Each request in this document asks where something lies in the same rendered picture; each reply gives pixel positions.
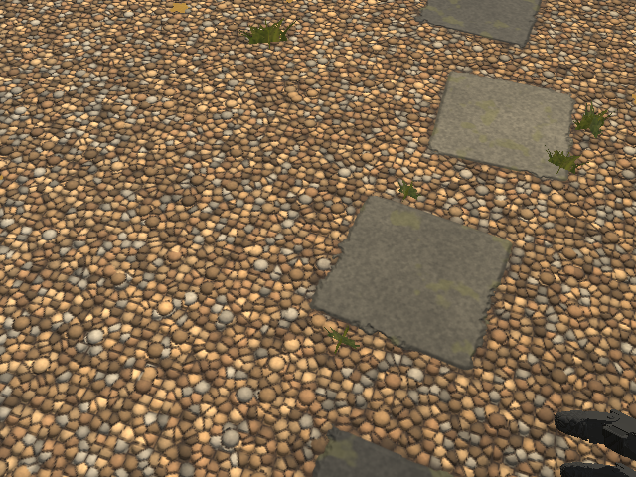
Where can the robot right hand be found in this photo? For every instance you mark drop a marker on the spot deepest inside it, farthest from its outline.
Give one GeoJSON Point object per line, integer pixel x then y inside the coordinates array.
{"type": "Point", "coordinates": [616, 430]}

